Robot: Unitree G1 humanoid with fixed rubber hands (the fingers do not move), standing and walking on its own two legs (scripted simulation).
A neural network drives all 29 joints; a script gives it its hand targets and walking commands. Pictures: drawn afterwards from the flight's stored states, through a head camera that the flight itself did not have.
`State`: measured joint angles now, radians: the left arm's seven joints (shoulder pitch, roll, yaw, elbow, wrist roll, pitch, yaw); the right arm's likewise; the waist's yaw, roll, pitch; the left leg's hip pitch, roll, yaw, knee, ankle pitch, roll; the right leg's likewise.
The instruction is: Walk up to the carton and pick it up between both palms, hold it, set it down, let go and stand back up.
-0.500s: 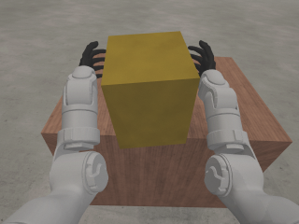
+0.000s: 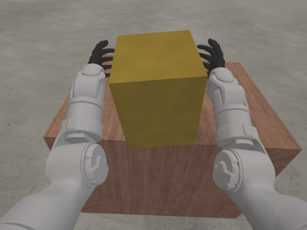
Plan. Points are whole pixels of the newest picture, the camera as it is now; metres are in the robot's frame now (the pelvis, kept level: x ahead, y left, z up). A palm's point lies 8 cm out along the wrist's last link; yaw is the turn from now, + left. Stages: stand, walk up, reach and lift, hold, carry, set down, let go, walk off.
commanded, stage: hold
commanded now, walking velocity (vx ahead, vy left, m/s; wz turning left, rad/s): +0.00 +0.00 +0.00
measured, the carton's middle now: (157, 92) +0.44 -0.02 +0.17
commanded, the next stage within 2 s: none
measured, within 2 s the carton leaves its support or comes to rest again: neither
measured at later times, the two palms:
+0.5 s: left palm (87, 76) +0.42 +0.17 +0.23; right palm (204, 74) +0.41 -0.13 +0.25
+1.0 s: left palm (90, 72) +0.41 +0.15 +0.25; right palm (211, 71) +0.40 -0.14 +0.26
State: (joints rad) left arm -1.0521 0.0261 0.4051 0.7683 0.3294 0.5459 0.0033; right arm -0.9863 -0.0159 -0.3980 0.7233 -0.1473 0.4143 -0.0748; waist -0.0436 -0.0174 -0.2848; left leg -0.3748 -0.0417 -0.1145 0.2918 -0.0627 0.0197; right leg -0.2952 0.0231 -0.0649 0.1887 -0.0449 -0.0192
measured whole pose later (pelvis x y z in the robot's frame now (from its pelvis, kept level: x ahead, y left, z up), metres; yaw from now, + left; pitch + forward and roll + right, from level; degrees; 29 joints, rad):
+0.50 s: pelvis +0.02 +0.01 +0.00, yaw +0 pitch +7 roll -1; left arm -0.88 0.00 0.33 0.53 0.28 0.63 0.00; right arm -0.85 0.00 -0.29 0.54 -0.03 0.48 -0.13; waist -0.03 -0.02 -0.27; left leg -0.31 -0.06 -0.11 0.30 -0.10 0.04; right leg -0.23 0.00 -0.07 0.21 -0.09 0.00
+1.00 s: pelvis +0.01 +0.01 +0.00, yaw +1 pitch +5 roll -1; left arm -0.92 -0.01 0.38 0.51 0.33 0.66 -0.06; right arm -0.90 0.00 -0.32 0.55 -0.05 0.49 -0.10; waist -0.05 -0.01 -0.23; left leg -0.28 -0.06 -0.12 0.28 -0.08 0.03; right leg -0.20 0.01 -0.07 0.18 -0.07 -0.01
